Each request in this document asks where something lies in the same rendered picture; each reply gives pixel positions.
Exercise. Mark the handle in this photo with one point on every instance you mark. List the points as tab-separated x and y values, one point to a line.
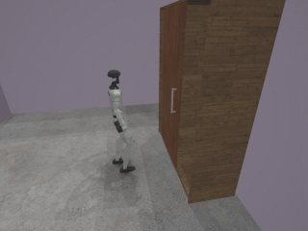
171	108

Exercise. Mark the robot right forearm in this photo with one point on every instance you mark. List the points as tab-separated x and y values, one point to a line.
120	119

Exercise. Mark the robot left thigh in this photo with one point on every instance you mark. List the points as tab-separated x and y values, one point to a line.
119	140

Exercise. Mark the right robot hand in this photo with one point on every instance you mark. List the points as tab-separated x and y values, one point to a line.
127	136

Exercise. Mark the robot thigh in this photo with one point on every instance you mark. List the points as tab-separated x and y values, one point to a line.
119	140
119	129

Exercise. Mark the wardrobe door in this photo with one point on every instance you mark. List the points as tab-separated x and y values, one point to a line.
162	82
175	20

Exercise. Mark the robot right upper arm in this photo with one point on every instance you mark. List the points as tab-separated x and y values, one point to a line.
116	97

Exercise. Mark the robot right thigh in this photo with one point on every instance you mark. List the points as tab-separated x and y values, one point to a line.
119	129

